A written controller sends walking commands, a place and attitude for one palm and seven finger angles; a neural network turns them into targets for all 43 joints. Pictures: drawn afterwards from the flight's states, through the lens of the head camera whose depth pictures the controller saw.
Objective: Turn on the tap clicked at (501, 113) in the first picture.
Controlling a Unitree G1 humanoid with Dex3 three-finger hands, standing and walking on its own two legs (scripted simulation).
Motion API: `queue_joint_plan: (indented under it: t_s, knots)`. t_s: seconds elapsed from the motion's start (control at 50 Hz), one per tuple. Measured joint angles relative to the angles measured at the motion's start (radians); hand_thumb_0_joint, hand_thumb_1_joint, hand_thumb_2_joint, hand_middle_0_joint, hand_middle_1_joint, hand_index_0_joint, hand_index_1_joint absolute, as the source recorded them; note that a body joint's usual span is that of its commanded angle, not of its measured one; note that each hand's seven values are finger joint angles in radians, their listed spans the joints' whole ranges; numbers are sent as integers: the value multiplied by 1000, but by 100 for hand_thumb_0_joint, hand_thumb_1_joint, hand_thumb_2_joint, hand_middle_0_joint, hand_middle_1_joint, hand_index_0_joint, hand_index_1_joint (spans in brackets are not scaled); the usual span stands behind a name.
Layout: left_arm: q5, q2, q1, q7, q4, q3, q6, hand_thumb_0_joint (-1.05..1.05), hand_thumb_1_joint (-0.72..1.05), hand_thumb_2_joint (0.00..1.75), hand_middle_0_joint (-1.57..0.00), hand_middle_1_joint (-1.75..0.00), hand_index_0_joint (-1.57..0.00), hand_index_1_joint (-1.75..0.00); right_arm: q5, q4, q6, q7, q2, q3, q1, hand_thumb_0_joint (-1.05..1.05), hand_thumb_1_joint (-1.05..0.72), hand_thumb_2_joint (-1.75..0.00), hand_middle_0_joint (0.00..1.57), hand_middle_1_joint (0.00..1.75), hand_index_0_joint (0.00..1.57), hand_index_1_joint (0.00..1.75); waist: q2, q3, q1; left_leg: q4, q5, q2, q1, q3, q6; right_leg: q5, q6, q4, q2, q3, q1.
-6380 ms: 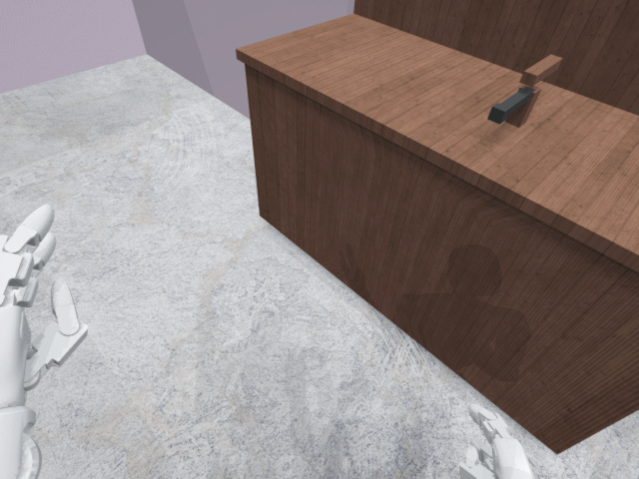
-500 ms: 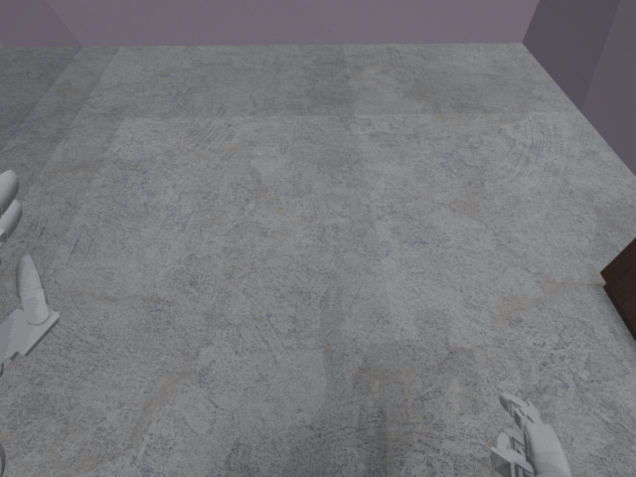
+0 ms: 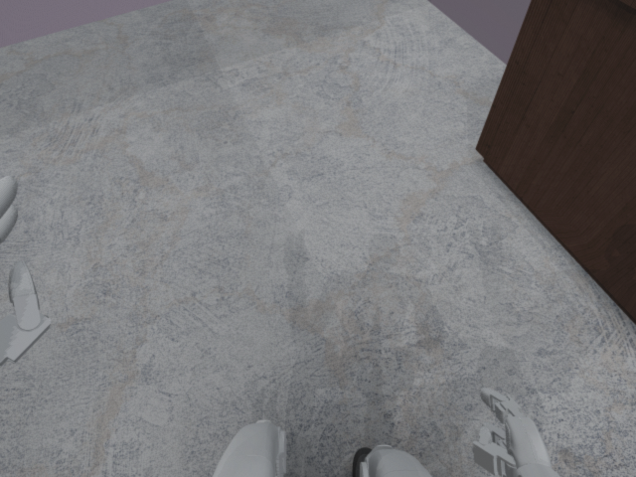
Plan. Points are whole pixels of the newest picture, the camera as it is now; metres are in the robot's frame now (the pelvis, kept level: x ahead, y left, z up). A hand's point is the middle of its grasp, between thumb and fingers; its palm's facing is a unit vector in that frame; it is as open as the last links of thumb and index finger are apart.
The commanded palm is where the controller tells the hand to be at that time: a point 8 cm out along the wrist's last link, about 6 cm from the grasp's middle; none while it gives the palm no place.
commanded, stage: walk to a spot facing it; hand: left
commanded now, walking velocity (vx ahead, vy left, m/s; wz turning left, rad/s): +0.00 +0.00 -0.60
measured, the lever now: out of the picture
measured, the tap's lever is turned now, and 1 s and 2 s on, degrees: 0 0 0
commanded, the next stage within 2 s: turn to face it in 1.54 s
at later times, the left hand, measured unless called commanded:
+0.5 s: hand (89, 347) +0.20 +0.17 +0.19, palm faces +0.22 -0.88 -0.42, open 7.4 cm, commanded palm +0.18 +0.21 +0.19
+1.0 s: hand (260, 254) +0.28 +0.05 +0.19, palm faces +0.02 -0.89 -0.46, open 7.4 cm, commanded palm +0.26 +0.10 +0.19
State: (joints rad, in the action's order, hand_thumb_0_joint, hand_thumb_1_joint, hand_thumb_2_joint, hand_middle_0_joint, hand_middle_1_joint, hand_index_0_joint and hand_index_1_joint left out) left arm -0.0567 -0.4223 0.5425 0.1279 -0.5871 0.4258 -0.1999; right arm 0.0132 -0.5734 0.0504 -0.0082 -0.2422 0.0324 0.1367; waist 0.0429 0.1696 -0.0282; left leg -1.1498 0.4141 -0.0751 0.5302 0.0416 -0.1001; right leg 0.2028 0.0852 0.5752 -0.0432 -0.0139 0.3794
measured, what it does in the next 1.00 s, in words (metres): steps on the spot, turning right: left foot, then right foot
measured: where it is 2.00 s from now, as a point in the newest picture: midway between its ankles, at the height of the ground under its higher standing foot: (433, 442)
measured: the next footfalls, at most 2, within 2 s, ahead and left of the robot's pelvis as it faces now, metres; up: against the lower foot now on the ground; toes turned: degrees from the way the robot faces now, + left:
left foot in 0.28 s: +0.00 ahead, +0.14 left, +0.00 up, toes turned -4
right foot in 0.60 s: -0.06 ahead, -0.18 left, +0.00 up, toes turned -28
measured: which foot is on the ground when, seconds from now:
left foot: up 0.00-0.26, down 0.28-0.60, up 0.62-0.92, down 0.94-1.00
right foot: down 0.00-0.30, up 0.32-0.58, down 0.60-0.96, up 0.98-1.00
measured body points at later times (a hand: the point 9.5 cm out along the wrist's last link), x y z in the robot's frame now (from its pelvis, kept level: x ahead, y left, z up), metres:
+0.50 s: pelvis -0.06 -0.01 +0.00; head -0.05 -0.03 +0.45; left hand +0.19 +0.21 +0.22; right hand +0.06 -0.24 -0.09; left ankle -0.04 +0.14 -0.73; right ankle -0.07 -0.13 -0.68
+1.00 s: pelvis -0.02 -0.08 -0.01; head -0.01 -0.07 +0.44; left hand +0.27 +0.10 +0.22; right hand -0.03 -0.39 -0.08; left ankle +0.09 +0.01 -0.73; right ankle -0.09 -0.16 -0.72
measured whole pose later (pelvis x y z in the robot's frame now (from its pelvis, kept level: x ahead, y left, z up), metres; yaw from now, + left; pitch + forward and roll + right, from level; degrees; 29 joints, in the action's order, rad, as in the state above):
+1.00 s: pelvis -0.02 -0.08 -0.01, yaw -28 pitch -1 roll +0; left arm -0.03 -0.42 0.53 0.17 -0.55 0.46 -0.26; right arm 0.01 -0.60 -0.01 -0.07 -0.27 0.07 0.26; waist -0.03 0.02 -0.03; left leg -0.59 0.22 -0.09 0.34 0.16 0.01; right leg 0.45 0.02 0.75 0.00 -0.02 0.29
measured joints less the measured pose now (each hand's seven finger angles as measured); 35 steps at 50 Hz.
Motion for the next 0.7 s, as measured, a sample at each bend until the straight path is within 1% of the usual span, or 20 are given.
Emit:
queue_joint_plan:
  t_s: [0.04, 0.1, 0.16, 0.24, 0.28, 0.3, 0.32, 0.34, 0.38, 0.4, 0.42, 0.44, 0.46, 0.52, 0.56, 0.58, 0.6, 0.62, 0.66, 0.7]
  knots:
    - [-3, -16, 20, 5, -6, 13, -3, 1, 88, 90, -22, -31, -22, -30, 0, 1, 6, -5, -15, 16, 9, 1, -91, -90, 20, 30, 20, 30, -12, -19, 1, 72, 1, 11, -24, 1, 4, -28, 5, -34, -13, 17, -1]
    - [-4, -21, 27, 12, -3, 20, -6, 1, 88, 90, -22, -31, -22, -30, 1, 3, 12, -9, -33, 30, 19, 1, -91, -90, 20, 30, 19, 30, -30, -55, 13, 203, 23, 25, -78, 0, 14, -63, 10, -69, -32, 46, 5]
    - [-2, -3, 10, 17, 13, 5, 1, 1, 89, 90, -22, -31, -22, -30, 4, 12, 19, -10, -41, 32, 23, 1, -91, -90, 20, 30, 19, 30, -49, -93, 27, 316, 50, 41, -138, -2, 28, -94, 11, -95, -47, 74, 14]
    - [6, 34, -28, 15, 33, -37, 18, 1, 89, 90, -21, -31, -22, -30, 5, 34, 27, -6, -35, 19, 21, 1, -91, -90, 20, 30, 19, 30, -76, -135, 46, 491, 62, 59, -232, 5, 53, -138, 4, -124, -64, 108, 33]
    - [10, 44, -46, 11, 34, -53, 20, 1, 89, 90, -21, -31, -21, -30, 2, 50, 26, -5, -26, 10, 19, 1, -91, -90, 20, 30, 19, 30, -84, -148, 50, 619, 18, 56, -293, 20, 72, -152, -6, -116, -78, 117, 53]
    - [12, 45, -60, 7, 38, -57, 17, 1, 89, 90, -21, -31, -21, -30, -2, 54, 24, -6, -14, 6, 13, 1, -91, -90, 20, 30, 19, 30, -97, -141, 54, 647, -62, 55, -301, 32, 78, -122, -22, -85, -80, 126, 67]
    - [17, 46, -72, 3, 42, -58, 17, 1, 89, 90, -21, -31, -21, -30, -6, 61, 19, -7, -2, 0, 10, 1, -91, -90, 20, 30, 19, 30, -103, -131, 61, 650, -126, 48, -305, 49, 83, -33, -48, -10, -83, 122, 93]
    - [26, 43, -81, 0, 47, -57, 17, 1, 89, 90, -21, -31, -21, -30, -7, 64, 9, -9, 13, -5, 10, 1, -91, -90, 20, 30, 19, 30, -107, -124, 69, 639, -138, 39, -309, 63, 81, 46, -73, 117, -77, 99, 129]
    - [40, 38, -88, -4, 58, -49, 13, 1, 89, 90, -21, -31, -21, -30, -6, 63, -13, -6, 47, -14, 19, 1, -91, -90, 20, 30, 20, 30, -97, -121, 77, 621, -117, 14, -320, 82, 73, 131, -101, 397, -52, 44, 192]
    - [41, 41, -90, -4, 65, -47, 8, 1, 89, 90, -21, -31, -21, -30, -4, 58, -23, -2, 60, -19, 27, 1, -91, -90, 20, 30, 20, 30, -82, -125, 80, 616, -106, -4, -325, 88, 69, 152, -109, 495, -33, 20, 204]
    - [41, 50, -91, -1, 71, -50, 4, 1, 89, 90, -21, -31, -21, -30, -1, 52, -33, 3, 69, -26, 36, 1, -91, -90, 20, 30, 20, 30, -62, -129, 84, 613, -99, -25, -330, 93, 63, 167, -114, 545, -11, -2, 202]
    - [41, 62, -93, 3, 73, -54, 2, 1, 89, 90, -21, -31, -21, -30, 1, 44, -42, 7, 76, -33, 45, 1, -91, -90, 20, 30, 20, 30, -41, -132, 92, 615, -97, -47, -337, 103, 56, 175, -118, 549, 13, -20, 188]
    - [41, 72, -95, 7, 75, -58, -3, 1, 89, 90, -21, -30, -21, -30, 3, 36, -51, 9, 83, -40, 53, 1, -91, -90, 20, 30, 20, 30, -20, -134, 99, 617, -97, -69, -342, 114, 48, 186, -123, 516, 37, -36, 165]
    - [45, 77, -115, 15, 90, -60, -24, 1, 89, 90, -21, -30, -21, -30, -1, 19, -76, 13, 105, -61, 76, 1, -90, -90, 21, 30, 20, 30, 19, -130, 107, 610, -92, -128, -347, 146, 21, 218, -133, 318, 86, -69, 68]
    - [48, 58, -140, 16, 110, -55, -27, 1, 89, 90, -21, -30, -21, -30, -5, 14, -89, 12, 117, -71, 88, 1, -90, -90, 21, 30, 20, 30, 28, -119, 104, 573, -74, -166, -336, 163, -1, 224, -132, 174, 94, -95, -5]
    - [48, 42, -154, 16, 118, -51, -24, 1, 89, 90, -21, -30, -21, -30, -6, 16, -95, 12, 119, -75, 94, 1, -90, -90, 21, 30, 20, 30, 30, -113, 97, 531, -54, -185, -316, 164, -5, 207, -126, 101, 91, -108, -45]
    - [50, 29, -174, 15, 125, -50, -21, 1, 89, 90, -21, -30, -21, -30, -4, 16, -101, 13, 116, -74, 94, 1, -90, -90, 21, 30, 20, 30, 35, -102, 87, 463, -26, -206, -282, 156, 11, 131, -101, 54, 80, -116, -62]
    - [53, 30, -198, 14, 133, -55, -20, 1, 89, 90, -21, -30, -21, -30, -3, 4, -101, 13, 105, -69, 83, 1, -90, -90, 21, 30, 20, 30, 44, -80, 75, 350, 26, -209, -234, 115, 29, 98, -78, 81, 68, -121, -46]
    - [48, 48, -219, 10, 135, -72, -17, 1, 89, 90, -21, -30, -21, -30, -4, -36, -83, 10, 72, -54, 48, 1, -90, -90, 21, 30, 20, 30, 42, -43, 44, 88, 104, -147, -123, 29, 42, 120, -54, 125, 62, -117, -28]
    - [38, 62, -180, 5, 106, -76, -18, 1, 89, 90, -21, -30, -21, -30, -2, -56, -58, 8, 39, -35, 24, 1, -90, -90, 21, 30, 20, 30, 30, -25, 20, -68, 85, -94, -38, 3, 43, 123, -45, 104, 52, -97, -34]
